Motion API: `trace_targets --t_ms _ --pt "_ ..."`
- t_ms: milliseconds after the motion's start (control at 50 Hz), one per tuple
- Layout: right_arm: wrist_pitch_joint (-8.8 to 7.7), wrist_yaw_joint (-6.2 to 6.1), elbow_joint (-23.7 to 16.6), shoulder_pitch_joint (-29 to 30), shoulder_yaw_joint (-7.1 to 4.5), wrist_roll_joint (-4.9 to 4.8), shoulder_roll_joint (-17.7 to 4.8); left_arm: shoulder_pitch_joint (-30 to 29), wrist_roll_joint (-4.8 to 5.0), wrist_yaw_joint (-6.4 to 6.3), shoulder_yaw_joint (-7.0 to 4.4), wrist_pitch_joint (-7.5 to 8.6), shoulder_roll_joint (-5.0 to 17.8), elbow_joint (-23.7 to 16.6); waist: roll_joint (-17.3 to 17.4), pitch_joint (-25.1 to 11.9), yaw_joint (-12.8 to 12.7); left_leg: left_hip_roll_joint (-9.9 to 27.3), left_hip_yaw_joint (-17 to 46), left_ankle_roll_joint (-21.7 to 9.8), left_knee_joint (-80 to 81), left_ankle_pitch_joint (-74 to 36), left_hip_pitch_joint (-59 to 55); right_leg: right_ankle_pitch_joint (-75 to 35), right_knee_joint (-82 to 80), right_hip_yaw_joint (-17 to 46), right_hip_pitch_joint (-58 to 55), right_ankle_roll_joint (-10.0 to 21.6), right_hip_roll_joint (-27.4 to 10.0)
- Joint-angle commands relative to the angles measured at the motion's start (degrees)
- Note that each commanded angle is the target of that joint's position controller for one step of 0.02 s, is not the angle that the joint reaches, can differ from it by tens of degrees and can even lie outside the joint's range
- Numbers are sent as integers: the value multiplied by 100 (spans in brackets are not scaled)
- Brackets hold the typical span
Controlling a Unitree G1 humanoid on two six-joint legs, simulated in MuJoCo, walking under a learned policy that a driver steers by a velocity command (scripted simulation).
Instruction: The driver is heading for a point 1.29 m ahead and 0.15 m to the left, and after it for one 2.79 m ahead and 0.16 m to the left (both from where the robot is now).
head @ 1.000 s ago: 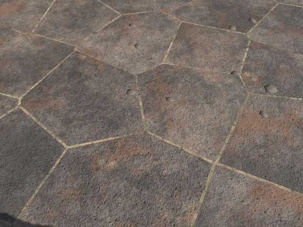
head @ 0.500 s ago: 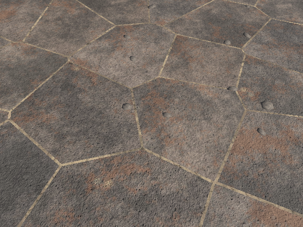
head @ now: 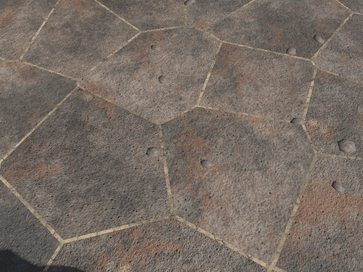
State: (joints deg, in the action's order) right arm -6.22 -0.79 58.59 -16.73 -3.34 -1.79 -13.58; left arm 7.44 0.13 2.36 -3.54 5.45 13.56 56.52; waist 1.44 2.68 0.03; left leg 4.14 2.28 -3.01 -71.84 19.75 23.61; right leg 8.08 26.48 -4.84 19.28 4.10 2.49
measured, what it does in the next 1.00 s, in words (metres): walks ahead: left foot, then right foot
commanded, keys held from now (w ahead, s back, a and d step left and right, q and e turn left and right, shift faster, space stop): w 0.96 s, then no key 0.04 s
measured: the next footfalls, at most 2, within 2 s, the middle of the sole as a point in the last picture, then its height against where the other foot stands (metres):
left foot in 0.40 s outside the picture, level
right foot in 0.96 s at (212, 203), level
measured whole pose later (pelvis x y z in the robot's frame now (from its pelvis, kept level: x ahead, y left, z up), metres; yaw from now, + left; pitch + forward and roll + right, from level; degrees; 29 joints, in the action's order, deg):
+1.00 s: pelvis +0.59 +0.02 -0.01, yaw +0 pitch +2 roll +1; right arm -3.7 -0.7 59.2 -21.0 -3.6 -0.6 -14.5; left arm 1.0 0.4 2.0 -3.6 5.8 13.7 50.8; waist 0.4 1.7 2.3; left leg 0.8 -0.1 -0.3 -45.1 27.5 5.4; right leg 6.5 32.9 -3.2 28.9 3.5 -0.5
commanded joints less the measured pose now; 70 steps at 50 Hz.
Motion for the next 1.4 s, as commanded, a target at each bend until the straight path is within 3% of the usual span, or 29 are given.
trace_targets --t_ms 20,120,280,340,380,400,420,440,460,480,500,540,580,660,740,840,900,940,960,980,1000,1020,1060,1080,1140,1220,1300,1360,1400 --pt "80 -79 -255 -423 -125 32 -246 -5 -58 14 -8 125 351 -149 -552 -384 179 548 210 -76 218 -393 741 113 -1823 1686 -521 930 -1486" --pt "140 -68 -710 673 -165 153 -398 638 -46 -217 -62 102 750 14 -390 22 28 635 98 229 1789 -1679 1676 -359 -2143 1286 -659 984 -1470" --pt "59 189 -1172 2173 -16 52 -291 1569 87 -290 -101 -30 885 235 -388 264 -450 179 -240 202 3941 -2409 1546 -667 -1818 804 -1763 729 -1539" --pt "10 284 -1280 2133 -45 32 -472 1585 97 -312 -165 -128 991 269 -520 179 -276 54 -262 -10 4239 -1769 1272 -1311 -1378 875 -2300 599 -1806" --pt "-16 283 -1034 1156 -211 52 -796 1329 94 -314 -174 -189 1024 192 -624 -424 310 -308 -562 -244 4398 -1548 -155 -3117 -220 619 -2282 404 -1583" --pt "-17 242 -715 78 -363 83 -1130 1309 53 -314 -101 -203 840 117 -484 -1134 724 -162 -380 -466 4219 -1677 -1733 -3074 1092 373 -1627 224 -1261" --pt "1 204 -544 -819 -507 213 -1741 1864 -25 -273 64 -133 300 -17 654 -2146 648 1356 1877 -1244 4242 -1321 -4114 -995 3405 96 479 -146 -542" --pt "33 227 -474 -981 -431 153 -1536 1949 48 -227 143 27 113 44 1477 -2704 607 1983 4046 -1737 5334 -538 -4849 2353 4697 727 1760 -271 126" --pt "18 229 -540 -581 -294 107 -1132 1431 206 -202 -10 148 701 -63 1035 -2004 628 1752 3496 -1411 5447 -204 -4366 2263 5212 1150 2401 -129 -257" --pt "12 207 -679 -80 -223 122 -888 939 277 -207 -30 205 814 -211 700 -1348 530 1547 2607 -1190 5503 -522 -3540 1779 5152 989 2536 -34 -566" --pt "-2 221 -742 342 -160 175 -721 718 222 -248 -49 195 772 -237 248 -883 336 1331 1946 -1084 5696 -1069 -2616 1291 4770 859 2304 -35 -831" --pt "-38 257 -731 630 -80 259 -461 852 123 -291 -102 32 617 -192 325 -576 -18 1001 1263 -947 6043 -1484 -1625 829 4172 901 1632 -39 -1103" --pt "-58 242 -634 470 -99 226 -554 933 105 -302 -89 -88 416 -176 289 -439 -122 926 944 -1031 6293 -1748 -1325 674 3804 835 1534 -104 -1151" --pt "-30 95 -498 84 -150 208 -789 155 13 -299 -119 -119 447 -459 123 -159 -12 878 543 -1026 6517 -2151 -1499 -423 2581 785 2177 -316 -1164" --pt "8 27 -392 -246 -145 149 -826 -632 46 -219 -58 -72 311 -672 184 15 217 651 73 -825 6591 -2069 -1577 -1416 1239 530 1904 -345 -922" --pt "118 3 -142 -712 -193 96 -887 -1336 102 -76 1 -21 347 -949 201 262 409 981 69 -788 6274 -2132 -2474 -1124 499 502 2069 -210 -780" --pt "203 -29 -124 -595 -253 79 -996 -1107 117 -1 -61 36 555 -978 343 80 151 1155 82 -640 5762 -3151 -2866 -484 276 395 1535 13 -606" --pt "260 -32 -190 -364 -223 76 -936 226 86 -29 -277 49 932 -582 355 -713 -539 777 -248 -410 4253 -4741 -2572 -458 164 84 -384 269 -229" --pt "266 -33 -314 -404 -135 154 -766 1322 21 -80 -412 43 1344 -322 -123 -1542 -882 440 -493 -202 2566 -3559 -1427 -567 376 1022 -2206 611 -1050" --pt "145 31 -345 -1120 77 184 -24 1760 -27 -84 -502 6 1798 -189 -1623 -2293 -522 -708 -467 261 331 -70 908 -119 -201 3765 -4183 1599 -2445" --pt "-1 52 -263 -883 -2 97 -424 1647 2 -83 -332 -2 1296 -239 -1387 -2443 -643 -711 434 231 -482 1412 1471 -625 -709 4429 -4174 1573 -2515" --pt "-77 57 -407 -405 -100 -33 -770 1106 7 -104 -245 15 1039 -336 -1131 -1670 -565 -447 440 184 -750 1211 1778 -1642 -608 3397 -3448 1326 -2355" --pt "-27 -38 -464 22 -148 56 -754 291 -43 -85 -117 39 654 -481 -330 -923 -186 43 141 239 -129 562 1326 -3210 -696 1955 -1817 1063 -1926" --pt "69 -71 -468 -57 -176 95 -688 203 -98 -73 -69 64 516 -441 -442 -843 9 194 149 222 178 398 883 -3465 -827 1630 -1309 939 -1766" --pt "279 -114 -434 -267 -129 131 -311 156 -171 -121 -39 77 536 -275 -564 -770 286 214 87 306 1055 32 287 -4025 -1095 1079 -603 1027 -1594" --pt "375 -122 -573 309 -65 176 -276 51 -124 -267 -72 -26 787 -206 -637 -895 218 123 -101 416 2749 -1044 -163 -4047 -1135 537 -534 871 -1349" --pt "470 -104 -617 743 -92 150 -437 260 -85 -291 -42 -158 768 -23 -637 -767 43 24 -108 397 3518 -1309 -398 -2831 -1116 666 -724 798 -1409" --pt "457 -90 -543 705 -129 243 -506 233 28 -312 16 -237 622 45 -492 -603 201 -72 -181 191 4651 -1886 -1030 -1448 -686 744 -626 464 -1192" --pt "454 -133 -568 735 -216 287 -1016 907 -127 -314 53 -220 421 151 307 -730 -249 571 418 -115 4602 -3900 -1841 163 -165 448 -205 -34 -515"
Over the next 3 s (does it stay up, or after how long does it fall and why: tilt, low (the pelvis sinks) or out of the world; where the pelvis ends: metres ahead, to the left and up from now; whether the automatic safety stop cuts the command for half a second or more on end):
stays up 1.25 0.02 0.00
